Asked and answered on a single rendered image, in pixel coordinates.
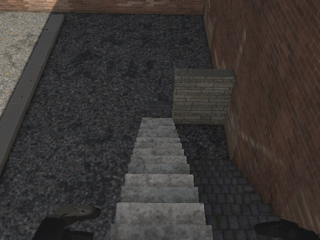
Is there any robot right hand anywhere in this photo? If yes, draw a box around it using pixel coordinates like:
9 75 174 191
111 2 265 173
254 219 320 240

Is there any robot left hand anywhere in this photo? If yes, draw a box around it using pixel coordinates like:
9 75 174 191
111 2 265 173
30 202 101 240

